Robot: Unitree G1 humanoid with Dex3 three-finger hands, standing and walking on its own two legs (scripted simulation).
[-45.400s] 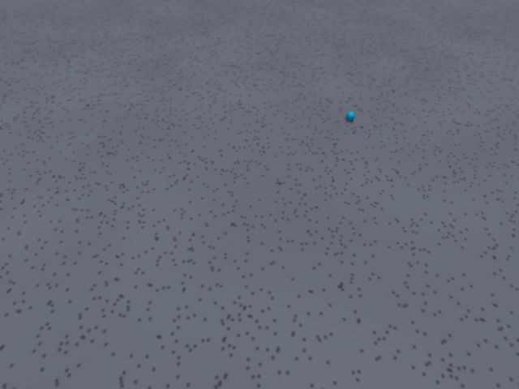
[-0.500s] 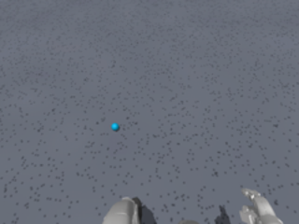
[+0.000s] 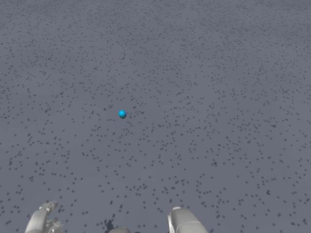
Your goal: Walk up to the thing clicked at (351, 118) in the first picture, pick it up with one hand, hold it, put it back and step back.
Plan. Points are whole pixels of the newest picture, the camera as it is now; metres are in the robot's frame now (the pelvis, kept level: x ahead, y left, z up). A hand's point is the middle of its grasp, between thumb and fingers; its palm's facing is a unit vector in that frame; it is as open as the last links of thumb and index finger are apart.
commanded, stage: step back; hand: left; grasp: from above
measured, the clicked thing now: (122, 113) +0.98 +0.19 -0.73
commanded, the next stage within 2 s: stand in 1.14 s
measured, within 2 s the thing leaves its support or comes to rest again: neither
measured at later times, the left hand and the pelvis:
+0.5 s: hand out of the picture -0.03 +0.28 -0.14, palm faces -0.06 -0.92 -0.38, open 7.4 cm; pelvis -0.08 +0.02 +0.00, yaw -4 degrees
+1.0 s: hand out of the picture +0.08 +0.23 -0.13, palm faces -0.06 -0.93 -0.35, open 7.4 cm; pelvis -0.05 -0.01 +0.01, yaw -3 degrees
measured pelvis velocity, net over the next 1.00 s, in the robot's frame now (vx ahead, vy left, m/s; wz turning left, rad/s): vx -0.05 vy -0.01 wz -0.05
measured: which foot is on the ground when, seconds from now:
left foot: down 0.00-1.00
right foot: up 0.00-0.20, down 0.22-0.50, up 0.52-0.76, down 0.78-1.00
